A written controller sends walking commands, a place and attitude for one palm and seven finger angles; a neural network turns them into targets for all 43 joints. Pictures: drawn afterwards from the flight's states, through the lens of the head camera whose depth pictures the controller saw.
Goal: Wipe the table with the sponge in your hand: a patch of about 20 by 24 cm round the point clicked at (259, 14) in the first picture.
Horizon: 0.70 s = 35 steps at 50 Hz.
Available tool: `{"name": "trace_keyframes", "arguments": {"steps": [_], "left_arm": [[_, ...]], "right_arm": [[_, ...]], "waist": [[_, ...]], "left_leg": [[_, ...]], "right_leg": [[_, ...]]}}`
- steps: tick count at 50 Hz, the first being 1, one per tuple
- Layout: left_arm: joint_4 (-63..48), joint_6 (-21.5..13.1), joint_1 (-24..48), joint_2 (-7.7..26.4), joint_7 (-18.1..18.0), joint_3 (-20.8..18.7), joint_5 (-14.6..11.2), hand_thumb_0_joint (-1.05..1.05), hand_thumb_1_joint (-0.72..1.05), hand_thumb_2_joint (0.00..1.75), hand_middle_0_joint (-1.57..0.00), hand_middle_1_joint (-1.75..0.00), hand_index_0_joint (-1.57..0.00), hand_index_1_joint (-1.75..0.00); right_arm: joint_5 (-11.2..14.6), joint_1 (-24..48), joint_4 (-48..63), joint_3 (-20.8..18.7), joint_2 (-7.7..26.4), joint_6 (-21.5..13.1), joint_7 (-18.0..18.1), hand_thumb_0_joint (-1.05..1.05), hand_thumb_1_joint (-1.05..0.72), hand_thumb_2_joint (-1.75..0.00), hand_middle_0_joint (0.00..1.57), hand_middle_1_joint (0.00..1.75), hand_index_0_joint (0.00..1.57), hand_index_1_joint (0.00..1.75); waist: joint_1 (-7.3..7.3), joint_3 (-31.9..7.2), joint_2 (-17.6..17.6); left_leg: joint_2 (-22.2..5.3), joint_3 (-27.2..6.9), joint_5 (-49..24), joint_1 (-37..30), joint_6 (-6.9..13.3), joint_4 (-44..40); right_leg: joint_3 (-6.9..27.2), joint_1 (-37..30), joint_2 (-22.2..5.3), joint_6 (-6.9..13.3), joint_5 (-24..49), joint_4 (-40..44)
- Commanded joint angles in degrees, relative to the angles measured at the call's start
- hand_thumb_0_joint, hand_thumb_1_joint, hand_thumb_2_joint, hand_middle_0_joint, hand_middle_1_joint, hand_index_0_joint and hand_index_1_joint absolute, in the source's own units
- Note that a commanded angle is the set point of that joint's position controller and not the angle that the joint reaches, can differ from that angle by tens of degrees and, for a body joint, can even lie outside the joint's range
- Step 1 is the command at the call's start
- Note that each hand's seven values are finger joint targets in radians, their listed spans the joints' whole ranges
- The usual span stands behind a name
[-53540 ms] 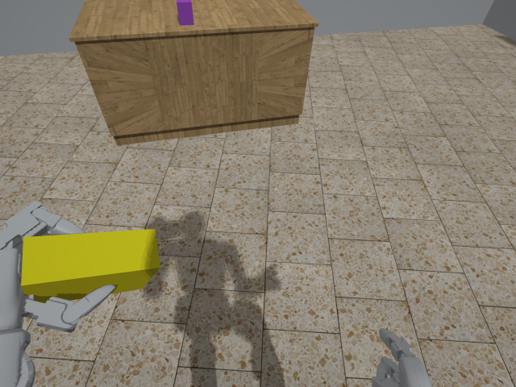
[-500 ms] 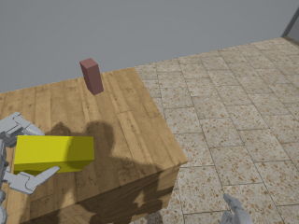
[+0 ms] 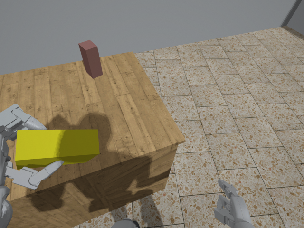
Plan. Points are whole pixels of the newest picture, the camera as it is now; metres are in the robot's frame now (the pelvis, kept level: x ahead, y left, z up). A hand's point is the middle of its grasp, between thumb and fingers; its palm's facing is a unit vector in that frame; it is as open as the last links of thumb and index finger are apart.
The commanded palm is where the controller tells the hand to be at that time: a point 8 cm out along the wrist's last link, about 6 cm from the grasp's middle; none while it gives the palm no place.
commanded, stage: step back with the hand held close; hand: left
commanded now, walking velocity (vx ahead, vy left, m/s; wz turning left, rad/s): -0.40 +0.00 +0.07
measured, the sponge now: (70, 148) +0.24 +0.20 +0.14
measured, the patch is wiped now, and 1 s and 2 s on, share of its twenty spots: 0.95 0.95 0.95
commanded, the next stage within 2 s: stop stepping back and stand still in 0.30 s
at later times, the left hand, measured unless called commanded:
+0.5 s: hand out of the picture +0.07 +0.23 +0.18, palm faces +0.34 -0.84 -0.41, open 9.5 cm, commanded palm +0.02 +0.27 +0.19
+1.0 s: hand out of the picture -0.06 +0.23 +0.17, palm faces +0.44 -0.79 -0.42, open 9.5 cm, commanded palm -0.11 +0.26 +0.19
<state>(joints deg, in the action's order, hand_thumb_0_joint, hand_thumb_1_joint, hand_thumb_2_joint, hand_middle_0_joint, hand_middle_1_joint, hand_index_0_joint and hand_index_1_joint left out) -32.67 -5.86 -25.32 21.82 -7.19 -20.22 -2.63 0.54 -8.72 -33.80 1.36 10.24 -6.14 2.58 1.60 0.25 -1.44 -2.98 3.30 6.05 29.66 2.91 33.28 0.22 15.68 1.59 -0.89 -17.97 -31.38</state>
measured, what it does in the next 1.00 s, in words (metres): walks backwards: left foot, then right foot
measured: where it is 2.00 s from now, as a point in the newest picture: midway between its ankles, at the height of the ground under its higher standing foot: outside the picture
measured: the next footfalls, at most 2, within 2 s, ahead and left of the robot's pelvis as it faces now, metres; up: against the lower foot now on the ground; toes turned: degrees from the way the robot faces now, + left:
left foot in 0.24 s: -0.03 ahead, +0.11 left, +0.00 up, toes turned +3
right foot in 0.56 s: -0.10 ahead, -0.14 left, +0.00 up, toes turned +1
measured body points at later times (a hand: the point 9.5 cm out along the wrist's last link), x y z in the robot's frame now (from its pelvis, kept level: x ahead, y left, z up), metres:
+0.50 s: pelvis -0.13 -0.01 +0.01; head -0.12 +0.01 +0.46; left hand +0.05 +0.27 +0.20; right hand +0.04 -0.23 -0.07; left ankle -0.07 +0.11 -0.72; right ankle -0.11 -0.13 -0.70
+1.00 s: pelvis -0.25 -0.03 +0.00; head -0.28 -0.04 +0.45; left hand -0.09 +0.27 +0.20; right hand -0.11 -0.27 -0.09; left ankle -0.29 +0.10 -0.72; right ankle -0.21 -0.12 -0.70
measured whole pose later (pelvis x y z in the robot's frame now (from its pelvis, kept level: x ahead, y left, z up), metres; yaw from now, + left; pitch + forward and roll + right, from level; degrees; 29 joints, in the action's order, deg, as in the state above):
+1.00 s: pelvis -0.25 -0.03 +0.00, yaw +4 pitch -1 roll +1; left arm -25.2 -6.6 -27.1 22.7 -5.6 -20.9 -2.0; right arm 2.2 -18.8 -37.0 -0.5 12.0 -7.2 2.1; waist -1.5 -5.1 0.3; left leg -1.0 0.6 22.9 13.6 -0.3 37.1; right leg -3.2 25.0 -0.3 -0.5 -19.7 -48.1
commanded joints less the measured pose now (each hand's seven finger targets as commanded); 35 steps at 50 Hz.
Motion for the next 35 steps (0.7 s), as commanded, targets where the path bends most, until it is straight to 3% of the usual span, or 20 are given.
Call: {"name": "trace_keyframes", "arguments": {"steps": [1,2,3,4,7,9,10,12,13,15,17,21,24,26,27,28,29,31,33,35], "left_arm": [[-12.6,-5.6,-1.5,9.9,-0.1,-6.4,-1.3,0.0,0.1,1.3,-1.2,-1.6,-1.2,-1.6],[-13.3,-5.8,-1.9,10.8,-0.3,-6.0,-1.7,0.0,0.1,1.3,-1.2,-1.6,-1.2,-1.6],[-13.9,-5.5,-3.5,14.0,-1.1,-9.0,-1.8,0.0,0.1,1.3,-1.2,-1.6,-1.2,-1.6],[-14.6,-4.8,-2.1,12.2,-1.1,-6.9,-1.7,0.0,0.1,1.3,-1.2,-1.6,-1.2,-1.6],[-10.6,-5.2,0.0,12.9,-1.6,-8.5,-1.2,0.0,0.1,1.3,-1.2,-1.6,-1.2,-1.6],[-9.8,-5.8,-1.8,12.5,-1.6,-8.6,-0.9,0.0,0.1,1.3,-1.2,-1.6,-1.2,-1.6],[-11.0,-6.2,-2.6,12.4,-1.7,-8.6,-1.1,0.0,0.1,1.3,-1.2,-1.6,-1.2,-1.6],[-16.5,-6.9,-3.0,12.1,-2.0,-8.7,-2.2,0.0,0.1,1.3,-1.2,-1.6,-1.2,-1.6],[-15.6,-6.8,-5.0,12.3,-2.1,-9.0,-1.3,0.0,0.1,1.3,-1.2,-1.6,-1.2,-1.6],[-22.9,-6.4,-3.0,10.8,-1.7,-7.1,-1.1,0.0,0.1,1.3,-1.2,-1.6,-1.2,-1.6],[-22.1,-4.6,-2.9,8.4,-2.0,-4.9,-0.7,0.0,0.1,1.3,-1.2,-1.6,-1.2,-1.6],[-17.1,-2.9,-3.7,9.3,-2.3,-6.4,-1.2,0.0,0.1,1.3,-1.2,-1.6,-1.2,-1.6],[-12.9,-2.1,-2.7,9.5,-2.4,-6.9,-1.0,0.0,0.1,1.3,-1.2,-1.6,-1.2,-1.6],[-9.4,-1.6,-0.9,10.2,-2.1,-7.3,-0.2,0.0,0.1,1.3,-1.2,-1.6,-1.2,-1.6],[-9.1,-1.8,0.8,10.7,-1.6,-6.6,0.2,0.0,0.1,1.3,-1.2,-1.6,-1.2,-1.6],[-8.5,-1.9,1.3,12.1,-1.3,-6.9,0.3,0.0,0.1,1.3,-1.2,-1.6,-1.2,-1.6],[-7.0,-1.6,2.5,9.1,-0.6,-3.7,-0.6,0.0,0.1,1.3,-1.2,-1.6,-1.2,-1.6],[-7.1,-2.5,5.3,10.9,0.1,-5.1,-1.1,0.0,0.1,1.3,-1.2,-1.6,-1.2,-1.6],[-7.7,-3.1,8.2,11.7,0.9,-4.5,-0.4,0.0,0.1,1.3,-1.2,-1.6,-1.2,-1.6],[-6.2,-3.7,5.5,11.6,0.7,-5.2,-0.2,0.0,0.1,1.3,-1.2,-1.6,-1.2,-1.6]], "right_arm": [[1.0,2.5,8.3,-5.0,9.1,-1.8,1.3,0.0,-0.9,-0.9,0.2,0.3,0.2,0.3],[1.5,1.6,8.6,-5.5,9.1,-1.1,1.6,0.0,-0.9,-0.9,0.2,0.3,0.2,0.3],[1.2,1.5,8.4,-5.5,8.8,-0.6,1.7,0.0,-0.9,-0.9,0.2,0.3,0.2,0.3],[0.8,4.0,9.3,-3.9,6.4,0.3,1.4,0.0,-0.9,-0.9,0.2,0.3,0.2,0.3],[0.7,5.9,8.6,-2.2,5.5,1.6,1.7,0.0,-0.9,-0.9,0.2,0.3,0.2,0.3],[1.0,5.0,8.5,-2.5,6.6,2.0,2.2,0.0,-0.9,-0.9,0.2,0.3,0.2,0.3],[1.2,4.1,8.8,-3.3,7.9,1.9,2.4,0.0,-0.9,-0.9,0.2,0.3,0.2,0.3],[1.4,3.2,9.9,-5.5,9.7,0.7,1.8,0.0,-0.9,-0.9,0.2,0.3,0.2,0.3],[1.2,2.1,9.2,-6.1,9.7,0.3,1.1,0.0,-0.9,-0.9,0.2,0.3,0.2,0.3],[-0.4,0.1,7.4,-5.2,8.8,-1.3,-0.2,0.0,-0.9,-0.9,0.2,0.3,0.2,0.3],[0.9,-0.6,6.7,-6.0,9.5,-2.5,-1.2,0.0,-0.9,-0.9,0.2,0.3,0.2,0.3],[0.8,0.9,7.5,-5.5,9.7,-3.4,-0.4,0.0,-0.9,-0.9,0.2,0.3,0.2,0.3],[1.1,-0.6,8.6,-4.4,9.5,-2.6,0.4,0.0,-0.9,-0.9,0.2,0.3,0.2,0.3],[1.2,0.3,8.9,-3.8,9.9,-1.3,0.7,0.0,-0.9,-0.9,0.2,0.3,0.2,0.3],[1.2,-0.2,8.8,-3.9,9.1,-0.6,0.6,0.0,-0.9,-0.9,0.2,0.3,0.2,0.3],[1.1,0.0,9.4,-4.0,9.1,-0.2,0.4,0.0,-0.9,-0.9,0.2,0.3,0.2,0.3],[2.2,-0.7,9.2,-5.5,9.8,-0.5,0.5,0.0,-0.9,-0.9,0.2,0.3,0.2,0.3],[2.0,0.8,8.4,-4.3,9.5,0.4,-0.1,0.0,-0.9,-0.9,0.2,0.3,0.2,0.3],[1.5,2.2,7.6,-3.3,8.8,2.2,-0.6,0.0,-0.9,-0.9,0.2,0.3,0.2,0.3],[1.5,2.6,6.9,-3.4,8.7,1.8,-0.2,0.0,-0.9,-0.9,0.2,0.3,0.2,0.3]], "waist": [[-1.37,-11.8,3.6],[-1.92,-10.5,12.7],[-2.12,-12.8,15.3],[-2.41,-11.1,14.3],[-3.15,-7.3,7.9],[-3.46,-8.9,5.3],[-3.33,-10.9,3.0],[-1.47,-13.5,-12.0],[-1.84,-15.8,-13.6],[-2.64,-15.3,-14.3],[-2.48,-12.7,-11.7],[-2.09,-8.6,-12.0],[-2.99,-6.9,-10.0],[-1.84,-6.5,-4.9],[-2.17,-6.8,4.0],[-2.93,-6.9,11.8],[-3.34,-7.4,20.7],[-4.48,-3.7,14.6],[-5.15,-1.8,5.5],[-3.41,-2.3,5.3]], "left_leg": [[-3.8,-8.1,20.3,-10.7,-1.9,2.4],[1.5,-3.9,21.0,-13.8,-4.4,17.2],[3.8,-3.2,19.7,-15.1,-5.2,29.4],[3.1,-5.7,22.2,-6.7,-5.0,32.7],[0.8,-6.7,23.7,-1.0,-4.1,23.7],[1.1,-4.6,15.7,-4.5,-3.6,3.6],[0.3,-3.8,4.8,-8.9,-3.0,-6.8],[-14.1,-16.2,-33.4,-24.8,2.2,-9.9],[-17.5,-18.9,-46.4,-31.6,4.4,-6.6],[-15.5,-18.1,-48.9,-29.2,4.8,-4.9],[-13.0,-12.5,-40.9,-25.5,3.0,-5.5],[-13.0,-12.8,-9.1,-13.4,3.2,-11.8],[-10.0,-13.8,21.2,-6.4,2.7,-12.2],[-5.8,-9.5,30.0,0.0,0.6,-3.5],[-0.9,-4.5,29.7,-1.4,-0.9,8.9],[4.0,-1.7,26.1,-1.6,-2.5,26.9],[5.0,-6.0,21.5,-3.2,-3.0,40.6],[0.8,-11.6,15.9,-3.9,-2.6,48.0],[-0.7,-8.8,15.6,-7.0,-1.7,41.0],[-0.6,-5.7,17.3,-10.8,-0.2,29.4]], "right_leg": [[4.0,3.0,-7.9,5.1,9.1,10.2],[9.6,11.4,-15.6,9.0,7.8,14.0],[12.3,14.5,-20.7,12.0,17.3,15.0],[11.8,9.9,-22.1,12.7,30.8,12.3],[7.7,3.6,-20.0,9.1,44.7,6.2],[4.7,-0.9,-17.1,5.7,46.0,-0.7],[3.3,-1.9,-14.3,3.8,42.3,-5.0],[0.7,13.0,-4.3,-0.1,1.8,-14.3],[1.6,19.8,-1.9,0.0,-11.1,-21.1],[4.3,20.1,-2.0,-0.7,-13.3,-24.4],[2.8,17.0,-2.2,-0.5,-5.4,-22.1],[1.1,9.2,-2.4,-0.3,-4.1,-17.9],[-0.6,1.6,-1.4,0.0,-4.0,-7.5],[-3.2,-8.4,-1.0,0.9,4.0,4.2],[-1.1,-6.4,-4.7,2.9,6.9,11.4],[7.9,-0.8,-13.6,7.4,11.4,15.6],[20.2,6.5,-20.6,11.5,9.3,18.2],[15.7,17.4,-20.9,11.9,3.0,16.0],[7.9,24.0,-18.9,8.8,-0.9,14.3],[6.3,24.9,-17.0,6.9,-3.9,13.1]]}}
